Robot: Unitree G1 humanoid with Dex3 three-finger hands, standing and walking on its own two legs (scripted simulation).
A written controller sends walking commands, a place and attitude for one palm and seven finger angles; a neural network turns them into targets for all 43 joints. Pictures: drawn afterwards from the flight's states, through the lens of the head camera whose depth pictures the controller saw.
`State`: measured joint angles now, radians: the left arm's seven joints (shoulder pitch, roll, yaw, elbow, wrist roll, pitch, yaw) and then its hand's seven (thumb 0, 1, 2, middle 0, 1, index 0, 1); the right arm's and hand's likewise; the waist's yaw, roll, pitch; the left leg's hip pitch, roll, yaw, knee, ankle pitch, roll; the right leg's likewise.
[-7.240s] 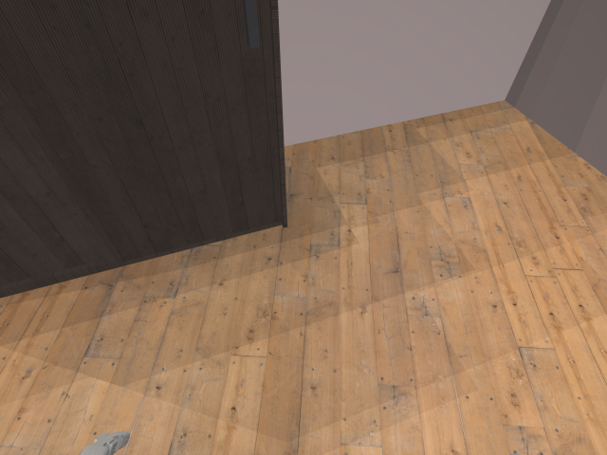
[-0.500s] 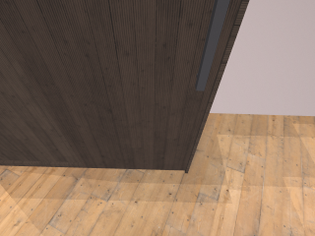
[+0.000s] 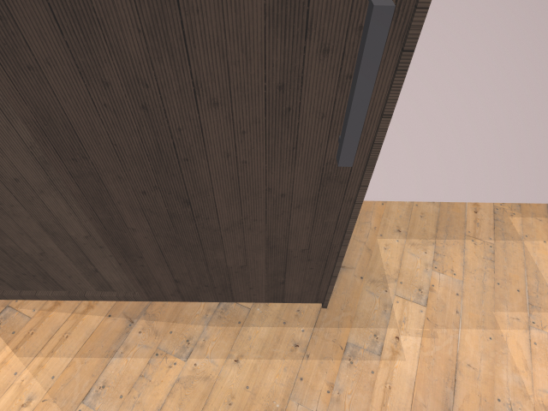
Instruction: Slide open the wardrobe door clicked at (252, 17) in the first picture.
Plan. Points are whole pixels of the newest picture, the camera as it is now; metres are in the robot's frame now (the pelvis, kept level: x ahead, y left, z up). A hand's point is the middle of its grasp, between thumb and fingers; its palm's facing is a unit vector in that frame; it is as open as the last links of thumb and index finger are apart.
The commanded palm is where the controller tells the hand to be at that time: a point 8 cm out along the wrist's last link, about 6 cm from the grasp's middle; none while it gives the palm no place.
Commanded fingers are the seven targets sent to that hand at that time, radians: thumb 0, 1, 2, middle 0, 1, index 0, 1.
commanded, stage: shuffle to correct the standing spot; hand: right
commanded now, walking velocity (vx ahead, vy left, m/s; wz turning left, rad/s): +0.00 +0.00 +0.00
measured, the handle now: (357, 89) +0.56 -0.10 +0.19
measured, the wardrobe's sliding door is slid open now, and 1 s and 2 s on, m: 0.00 0.00 0.00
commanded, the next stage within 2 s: come to a stop and stand still in 0.34 s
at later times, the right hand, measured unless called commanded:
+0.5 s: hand out of the picture +0.03 -0.18 -0.20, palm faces +0.00 +0.99 -0.16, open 7.4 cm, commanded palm none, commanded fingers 0.00 -0.90 -0.90 0.20 0.30 0.20 0.30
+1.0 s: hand out of the picture +0.15 -0.18 -0.19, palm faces +0.11 +0.98 -0.18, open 7.4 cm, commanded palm none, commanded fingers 0.00 -0.90 -0.90 0.20 0.30 0.20 0.30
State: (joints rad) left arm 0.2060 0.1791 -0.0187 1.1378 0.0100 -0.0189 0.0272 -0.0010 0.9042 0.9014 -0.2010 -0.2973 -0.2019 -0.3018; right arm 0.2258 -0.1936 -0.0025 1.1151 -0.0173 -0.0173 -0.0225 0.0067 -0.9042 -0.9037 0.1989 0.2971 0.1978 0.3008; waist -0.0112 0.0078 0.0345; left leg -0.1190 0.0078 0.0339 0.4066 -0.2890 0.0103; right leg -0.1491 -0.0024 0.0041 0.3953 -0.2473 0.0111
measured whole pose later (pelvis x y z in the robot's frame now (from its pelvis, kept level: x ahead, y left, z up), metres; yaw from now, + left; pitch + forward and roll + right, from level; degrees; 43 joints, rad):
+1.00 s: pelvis +0.07 +0.01 -0.02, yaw -4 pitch -1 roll +0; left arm 0.17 0.18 0.04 0.97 0.02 0.00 0.02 0.00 0.91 0.90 -0.20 -0.30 -0.20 -0.30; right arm 0.14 -0.19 -0.05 0.96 -0.03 0.05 -0.03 0.01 -0.90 -0.90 0.20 0.30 0.20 0.30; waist -0.01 0.06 0.08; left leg -0.41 0.08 0.08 0.67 -0.31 -0.01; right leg -0.29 -0.01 -0.08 0.62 -0.31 -0.02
